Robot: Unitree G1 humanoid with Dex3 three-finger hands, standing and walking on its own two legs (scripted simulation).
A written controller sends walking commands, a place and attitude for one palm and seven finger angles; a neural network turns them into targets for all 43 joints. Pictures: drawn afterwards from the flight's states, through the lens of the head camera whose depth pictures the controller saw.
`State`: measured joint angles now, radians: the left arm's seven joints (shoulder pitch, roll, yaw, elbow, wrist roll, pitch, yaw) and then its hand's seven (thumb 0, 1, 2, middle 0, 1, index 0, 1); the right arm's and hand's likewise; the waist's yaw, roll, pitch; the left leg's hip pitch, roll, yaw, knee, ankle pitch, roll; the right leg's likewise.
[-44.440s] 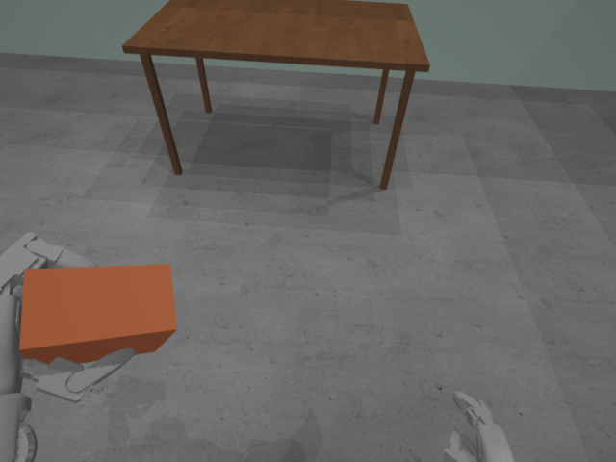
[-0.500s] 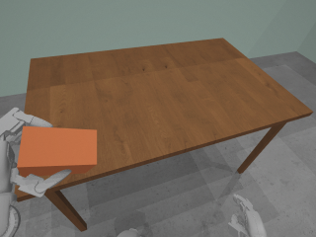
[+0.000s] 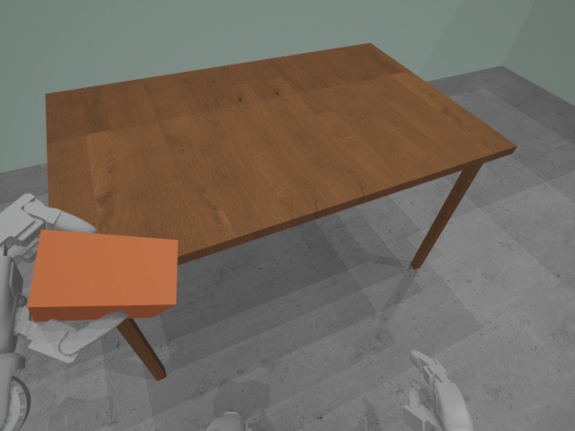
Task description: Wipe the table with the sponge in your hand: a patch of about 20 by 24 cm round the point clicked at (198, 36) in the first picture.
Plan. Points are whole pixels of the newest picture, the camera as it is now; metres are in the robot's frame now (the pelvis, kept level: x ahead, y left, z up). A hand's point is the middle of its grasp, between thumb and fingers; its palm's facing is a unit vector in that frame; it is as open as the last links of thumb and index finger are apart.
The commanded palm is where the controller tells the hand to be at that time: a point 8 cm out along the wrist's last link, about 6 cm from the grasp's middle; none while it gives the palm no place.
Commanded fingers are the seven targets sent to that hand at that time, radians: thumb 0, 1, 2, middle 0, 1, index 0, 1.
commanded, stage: stop stepping back and stand still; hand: left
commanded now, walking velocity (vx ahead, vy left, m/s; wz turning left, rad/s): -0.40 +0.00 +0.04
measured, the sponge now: (125, 281) +0.24 +0.19 +0.15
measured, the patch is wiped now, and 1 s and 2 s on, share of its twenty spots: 1.00 1.00 1.00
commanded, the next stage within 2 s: stand and wait in 1.38 s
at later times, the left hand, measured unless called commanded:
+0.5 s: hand out of the picture +0.04 +0.24 +0.20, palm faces +0.47 -0.84 -0.28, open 10.7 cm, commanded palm -0.02 +0.28 +0.20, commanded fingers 0.00 0.10 1.30 -1.20 -1.60 -1.20 -1.60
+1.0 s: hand out of the picture -0.05 +0.24 +0.19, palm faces +0.41 -0.87 -0.29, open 10.7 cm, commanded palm -0.11 +0.27 +0.20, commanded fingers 0.00 0.10 1.30 -1.20 -1.60 -1.20 -1.60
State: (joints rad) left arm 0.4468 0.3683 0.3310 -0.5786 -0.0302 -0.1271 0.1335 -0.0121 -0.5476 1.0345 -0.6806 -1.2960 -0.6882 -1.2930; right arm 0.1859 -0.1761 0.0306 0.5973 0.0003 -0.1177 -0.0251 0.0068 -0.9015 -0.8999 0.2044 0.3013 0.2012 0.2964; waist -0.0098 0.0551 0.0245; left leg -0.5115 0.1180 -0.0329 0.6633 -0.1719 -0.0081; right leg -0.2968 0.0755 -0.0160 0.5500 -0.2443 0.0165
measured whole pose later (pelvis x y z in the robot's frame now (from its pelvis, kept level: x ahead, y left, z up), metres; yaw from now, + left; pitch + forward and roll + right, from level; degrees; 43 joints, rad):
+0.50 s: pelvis -0.17 -0.01 -0.01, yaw +3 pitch -2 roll +0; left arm 0.33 0.35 0.33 -0.40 -0.05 -0.14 0.11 -0.01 -0.55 1.03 -0.68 -1.29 -0.69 -1.29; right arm 0.35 -0.18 0.03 0.67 0.03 -0.14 -0.03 0.01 -0.90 -0.90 0.20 0.30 0.20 0.30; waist -0.01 -0.01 -0.11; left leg -0.27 0.04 -0.01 0.73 -0.43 -0.01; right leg -0.41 -0.01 -0.07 0.81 -0.28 0.00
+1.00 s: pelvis -0.27 -0.01 +0.01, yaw +0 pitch -1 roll -2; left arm 0.42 0.37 0.35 -0.44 -0.05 -0.12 0.13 -0.01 -0.55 1.04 -0.68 -1.30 -0.69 -1.29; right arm 0.30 -0.18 0.03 0.64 0.04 -0.15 -0.02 0.01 -0.90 -0.90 0.20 0.30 0.20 0.30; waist -0.05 -0.02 -0.11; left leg -0.27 0.02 0.05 0.59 -0.31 0.04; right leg -0.52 -0.03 -0.05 1.01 -0.34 -0.01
